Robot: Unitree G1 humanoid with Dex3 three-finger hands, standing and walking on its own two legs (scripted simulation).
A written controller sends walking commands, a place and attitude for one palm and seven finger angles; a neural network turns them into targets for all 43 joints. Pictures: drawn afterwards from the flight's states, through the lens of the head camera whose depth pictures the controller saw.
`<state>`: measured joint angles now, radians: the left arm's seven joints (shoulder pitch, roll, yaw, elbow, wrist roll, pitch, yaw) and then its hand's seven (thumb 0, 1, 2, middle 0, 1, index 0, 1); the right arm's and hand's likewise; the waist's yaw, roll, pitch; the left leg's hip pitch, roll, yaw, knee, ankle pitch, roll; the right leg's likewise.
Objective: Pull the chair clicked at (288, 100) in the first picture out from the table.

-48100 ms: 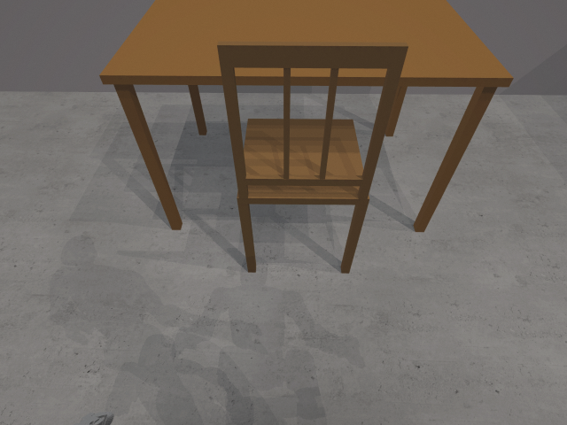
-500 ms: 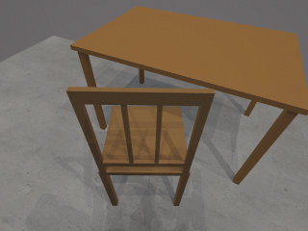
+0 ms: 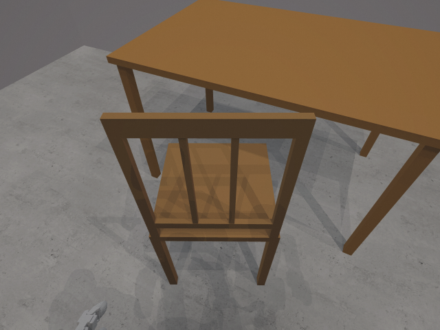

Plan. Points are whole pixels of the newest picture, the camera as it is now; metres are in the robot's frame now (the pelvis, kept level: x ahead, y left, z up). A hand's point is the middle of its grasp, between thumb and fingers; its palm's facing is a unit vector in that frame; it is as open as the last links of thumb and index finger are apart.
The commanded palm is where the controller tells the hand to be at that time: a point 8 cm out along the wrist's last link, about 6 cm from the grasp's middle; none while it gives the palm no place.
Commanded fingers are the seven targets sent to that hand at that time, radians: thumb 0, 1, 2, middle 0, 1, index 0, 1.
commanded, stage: raise the hand toward the chair's back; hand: left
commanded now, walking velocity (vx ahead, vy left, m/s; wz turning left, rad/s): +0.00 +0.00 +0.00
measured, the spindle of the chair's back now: (190, 186) +0.46 +0.09 -0.05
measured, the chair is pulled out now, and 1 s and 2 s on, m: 0.20 0.20 0.20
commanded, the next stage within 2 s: aim the fingers beside a spindle in 1.94 s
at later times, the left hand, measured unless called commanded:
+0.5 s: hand (136, 322) +0.16 +0.15 -0.04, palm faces +0.05 -1.00 -0.05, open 11.3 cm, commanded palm +0.14 +0.21 -0.05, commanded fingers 0.00 0.11 0.56 -0.12 -0.18 -0.12 -0.18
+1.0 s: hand (127, 296) +0.20 +0.18 -0.04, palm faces +0.03 -1.00 -0.05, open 15.5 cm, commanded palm +0.17 +0.24 -0.03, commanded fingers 0.00 -0.48 0.31 -0.06 -0.08 -0.06 -0.08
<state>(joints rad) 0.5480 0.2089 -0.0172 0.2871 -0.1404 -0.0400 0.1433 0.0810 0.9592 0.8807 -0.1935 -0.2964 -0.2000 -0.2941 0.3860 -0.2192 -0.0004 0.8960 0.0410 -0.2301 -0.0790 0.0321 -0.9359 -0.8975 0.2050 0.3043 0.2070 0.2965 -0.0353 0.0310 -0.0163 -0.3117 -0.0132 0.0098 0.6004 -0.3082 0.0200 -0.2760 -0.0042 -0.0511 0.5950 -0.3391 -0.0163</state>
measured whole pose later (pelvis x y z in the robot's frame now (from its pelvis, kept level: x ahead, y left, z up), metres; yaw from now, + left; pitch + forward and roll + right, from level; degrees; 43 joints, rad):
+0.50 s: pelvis -0.04 -0.02 -0.10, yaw +1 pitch +16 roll -3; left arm 0.44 0.19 0.06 -0.07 -0.21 -0.51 -0.19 0.02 0.33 0.66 -0.14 -0.21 -0.14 -0.21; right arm 0.11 -0.18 0.04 0.49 0.00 -0.19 -0.02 0.01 -0.91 -0.90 0.20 0.30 0.21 0.30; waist 0.06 0.03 -0.14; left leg -1.03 0.02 -0.08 1.28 -0.53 -0.02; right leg -0.95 0.01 -0.15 1.24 -0.57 -0.06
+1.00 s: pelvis -0.03 +0.00 -0.08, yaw +0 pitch +15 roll -2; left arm 0.40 0.22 0.13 0.00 -0.24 -0.44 -0.17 0.00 -0.25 0.41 -0.08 -0.12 -0.09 -0.12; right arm 0.22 -0.25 -0.04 0.55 0.02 -0.20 -0.06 0.01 -0.91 -0.90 0.20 0.30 0.20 0.30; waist -0.03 0.02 -0.13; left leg -0.93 0.01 -0.02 1.16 -0.50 0.01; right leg -0.87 0.01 -0.09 1.12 -0.52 -0.03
